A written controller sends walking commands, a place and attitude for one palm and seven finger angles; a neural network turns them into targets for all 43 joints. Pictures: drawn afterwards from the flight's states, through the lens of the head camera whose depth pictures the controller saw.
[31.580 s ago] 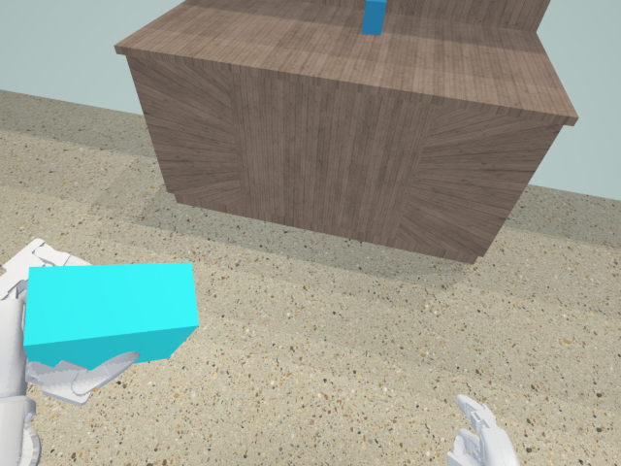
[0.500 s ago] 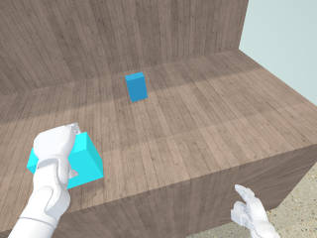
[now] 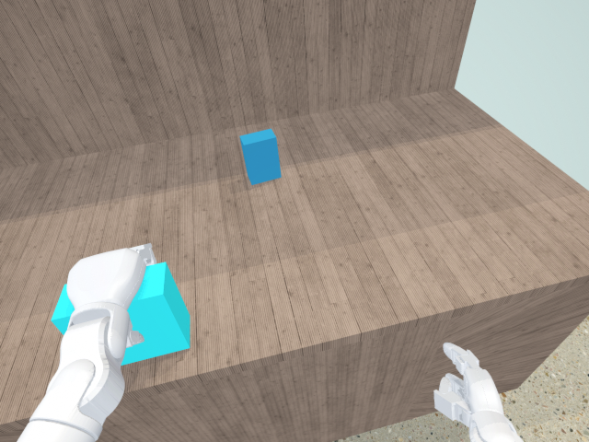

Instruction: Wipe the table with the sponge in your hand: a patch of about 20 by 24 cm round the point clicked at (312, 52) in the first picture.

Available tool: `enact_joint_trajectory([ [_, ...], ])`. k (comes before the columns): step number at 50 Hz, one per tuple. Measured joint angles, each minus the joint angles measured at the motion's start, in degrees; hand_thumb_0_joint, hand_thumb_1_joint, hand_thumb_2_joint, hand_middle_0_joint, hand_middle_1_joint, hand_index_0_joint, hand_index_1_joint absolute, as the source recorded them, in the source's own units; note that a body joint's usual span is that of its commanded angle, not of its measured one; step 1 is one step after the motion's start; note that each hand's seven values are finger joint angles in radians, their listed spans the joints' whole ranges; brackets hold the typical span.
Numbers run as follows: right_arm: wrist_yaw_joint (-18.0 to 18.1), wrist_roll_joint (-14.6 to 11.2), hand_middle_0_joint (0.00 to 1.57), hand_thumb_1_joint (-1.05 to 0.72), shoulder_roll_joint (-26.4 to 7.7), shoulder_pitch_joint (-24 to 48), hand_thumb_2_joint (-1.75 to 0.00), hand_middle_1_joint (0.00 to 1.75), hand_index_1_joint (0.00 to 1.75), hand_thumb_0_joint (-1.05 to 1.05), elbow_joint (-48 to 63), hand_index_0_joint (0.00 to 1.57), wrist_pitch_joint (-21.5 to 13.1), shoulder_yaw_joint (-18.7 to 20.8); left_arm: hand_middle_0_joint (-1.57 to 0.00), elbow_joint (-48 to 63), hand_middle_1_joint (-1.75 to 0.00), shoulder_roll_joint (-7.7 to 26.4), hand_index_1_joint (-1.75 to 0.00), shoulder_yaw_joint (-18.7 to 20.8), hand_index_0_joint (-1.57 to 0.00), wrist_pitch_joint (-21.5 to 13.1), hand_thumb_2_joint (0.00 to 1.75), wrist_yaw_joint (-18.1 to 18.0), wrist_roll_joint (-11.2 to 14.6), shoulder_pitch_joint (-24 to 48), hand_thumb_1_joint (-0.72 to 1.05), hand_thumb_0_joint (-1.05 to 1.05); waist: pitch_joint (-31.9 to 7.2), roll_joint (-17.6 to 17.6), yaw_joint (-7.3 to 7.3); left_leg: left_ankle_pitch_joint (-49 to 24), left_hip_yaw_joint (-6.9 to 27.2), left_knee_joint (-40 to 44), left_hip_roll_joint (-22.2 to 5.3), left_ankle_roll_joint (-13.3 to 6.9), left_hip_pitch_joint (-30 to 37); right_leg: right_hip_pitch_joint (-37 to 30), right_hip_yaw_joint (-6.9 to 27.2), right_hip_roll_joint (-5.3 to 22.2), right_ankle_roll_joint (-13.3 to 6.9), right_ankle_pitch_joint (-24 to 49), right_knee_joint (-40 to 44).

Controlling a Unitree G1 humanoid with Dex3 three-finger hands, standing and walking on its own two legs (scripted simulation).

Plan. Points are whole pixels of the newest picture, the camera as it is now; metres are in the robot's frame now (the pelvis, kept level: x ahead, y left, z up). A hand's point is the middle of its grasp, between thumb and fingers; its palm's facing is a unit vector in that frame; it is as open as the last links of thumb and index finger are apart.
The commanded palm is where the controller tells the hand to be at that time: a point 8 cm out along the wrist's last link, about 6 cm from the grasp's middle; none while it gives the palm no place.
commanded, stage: lower the sponge onto the table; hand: left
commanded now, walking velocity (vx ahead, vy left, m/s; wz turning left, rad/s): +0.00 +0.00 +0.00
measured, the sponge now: (135, 326) +0.25 +0.29 +0.01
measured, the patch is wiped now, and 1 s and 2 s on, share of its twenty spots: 0.15 0.25 0.35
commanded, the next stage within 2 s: wipe forward along the first lane in 0.04 s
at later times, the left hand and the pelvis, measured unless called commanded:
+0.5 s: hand (133, 280) +0.29 +0.30 +0.07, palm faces -0.03 -0.02 -1.00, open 10.4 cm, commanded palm +0.27 +0.29 +0.11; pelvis -0.01 +0.00 +0.00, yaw +1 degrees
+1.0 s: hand (139, 258) +0.33 +0.31 +0.07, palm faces -0.08 +0.01 -1.00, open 10.4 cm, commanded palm +0.32 +0.30 +0.10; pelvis -0.02 -0.01 -0.01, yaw +0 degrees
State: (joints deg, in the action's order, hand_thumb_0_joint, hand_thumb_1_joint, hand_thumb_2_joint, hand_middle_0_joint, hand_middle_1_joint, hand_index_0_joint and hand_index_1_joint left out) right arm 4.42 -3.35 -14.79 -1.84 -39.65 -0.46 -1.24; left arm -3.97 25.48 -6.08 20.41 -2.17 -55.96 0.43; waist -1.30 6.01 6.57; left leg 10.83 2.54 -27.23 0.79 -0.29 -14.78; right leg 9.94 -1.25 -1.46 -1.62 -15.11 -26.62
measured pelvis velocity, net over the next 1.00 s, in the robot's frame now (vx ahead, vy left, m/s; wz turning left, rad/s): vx -0.02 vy -0.01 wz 0.00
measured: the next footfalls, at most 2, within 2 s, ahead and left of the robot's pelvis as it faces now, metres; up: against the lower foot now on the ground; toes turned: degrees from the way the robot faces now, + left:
none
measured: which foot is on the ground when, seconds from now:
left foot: down 0.00-1.00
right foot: down 0.00-1.00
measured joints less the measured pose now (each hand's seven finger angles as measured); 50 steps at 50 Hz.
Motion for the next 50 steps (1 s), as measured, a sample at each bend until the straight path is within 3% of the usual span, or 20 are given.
enact_joint_trajectory([
  [10,-0.6,0.0,0.2,-0.91,0.1,-1.7,-0.9,0.3,0.3,0.01,0.1,0.2,0.4,0.2,-0.71,0.1,-1.32,-1.0,-1.31,0.7,-0.72,-1.9,1.04,-1.0,-0.3,-0.9,-0.54,-0.01,-1.0,-0.1,0.14,0.4,-0.3,-0.7,0.3,-0.3,-1.0,1.1,0.3,0.3,0.4,-0.4,-0.8],
  [17,0.2,-0.4,0.2,-0.91,-0.2,-1.6,-0.9,0.3,0.3,0.01,-1.1,0.2,1.0,0.2,-0.72,-3.6,-1.31,-1.0,-1.3,-0.2,-0.73,-1.7,1.04,-1.3,-0.7,3.6,-0.55,-0.01,-0.9,-0.4,0.4,0.2,0.2,-1.3,0.6,-0.3,-2.3,2.4,-0.2,0.6,0.4,-0.6,-1.8],
  [26,0.7,-1.2,0.2,-0.91,-0.2,-2.6,-0.9,0.3,0.3,0.01,-0.8,0.2,1.8,-0.1,-0.73,-13.1,-1.3,0.0,-1.29,0.0,-0.74,-1.5,1.04,-0.1,-0.9,11.5,-0.56,0.0,-1.8,-0.8,-1.06,0.3,0.6,-2.6,0.3,0.0,-4.7,4.8,-0.6,0.2,0.0,-0.9,-3.2],
  [35,0.8,-1.4,0.2,-0.91,-1.4,-5.8,-0.9,0.3,0.3,0.01,-0.7,0.2,2.6,0.7,-0.74,-20.9,-1.29,1.5,-1.28,1.7,-0.75,-5.1,1.04,0.8,-1.2,16.6,-0.56,0.01,-2.6,-0.7,-2.29,0.8,0.7,-4.2,-0.2,0.2,-7.2,7.2,-0.8,-0.3,-0.4,-1.1,-4.5],
  [50,0.7,-2.0,0.2,-0.91,-2.0,-9.2,-0.9,0.3,0.3,0.01,-1.9,0.2,3.5,1.8,-0.75,-32.2,-1.27,3.9,-1.28,4.3,-0.76,-10.3,1.05,-1.7,-0.8,23.7,-0.58,0.02,-3.3,-0.7,-3.79,1.1,1.0,-6.2,-0.7,-0.2,-11.4,11.5,-1.0,-1.0,-0.9,-1.2,-6.6],
])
